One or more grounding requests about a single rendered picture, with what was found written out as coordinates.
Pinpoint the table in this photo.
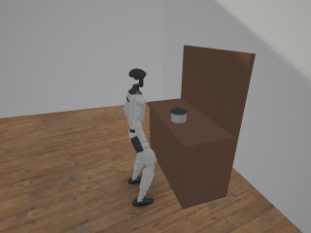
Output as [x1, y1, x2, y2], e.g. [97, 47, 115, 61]
[147, 45, 256, 209]

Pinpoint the robot right shin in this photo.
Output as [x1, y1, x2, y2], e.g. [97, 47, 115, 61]
[138, 171, 155, 202]

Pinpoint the robot shin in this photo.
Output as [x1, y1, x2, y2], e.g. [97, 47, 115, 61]
[138, 171, 155, 202]
[132, 151, 145, 180]

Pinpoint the right robot forearm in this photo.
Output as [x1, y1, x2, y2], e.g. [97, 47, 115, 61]
[134, 121, 150, 150]

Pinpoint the lid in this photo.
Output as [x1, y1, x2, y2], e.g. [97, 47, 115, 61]
[170, 108, 188, 116]

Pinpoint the right robot hand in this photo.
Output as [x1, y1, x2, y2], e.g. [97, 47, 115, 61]
[144, 149, 157, 166]

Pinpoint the robot left shin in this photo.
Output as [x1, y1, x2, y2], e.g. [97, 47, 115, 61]
[132, 151, 145, 180]

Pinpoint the right robot upper arm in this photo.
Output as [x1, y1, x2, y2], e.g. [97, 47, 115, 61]
[132, 95, 145, 128]

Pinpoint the pot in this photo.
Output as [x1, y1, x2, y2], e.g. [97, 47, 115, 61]
[170, 113, 187, 123]

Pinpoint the left robot upper arm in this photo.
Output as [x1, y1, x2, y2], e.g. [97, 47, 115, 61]
[123, 89, 130, 113]

